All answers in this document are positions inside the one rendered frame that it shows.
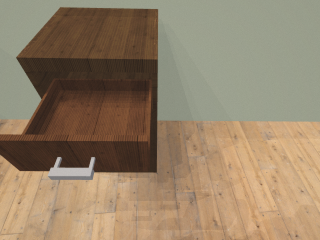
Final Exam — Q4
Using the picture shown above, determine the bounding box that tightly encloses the cabinet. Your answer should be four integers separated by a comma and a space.
16, 7, 158, 173

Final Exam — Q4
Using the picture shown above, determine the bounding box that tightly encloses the handle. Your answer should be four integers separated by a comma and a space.
48, 157, 96, 180

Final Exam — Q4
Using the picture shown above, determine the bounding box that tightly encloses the drawer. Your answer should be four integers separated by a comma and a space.
0, 78, 152, 172

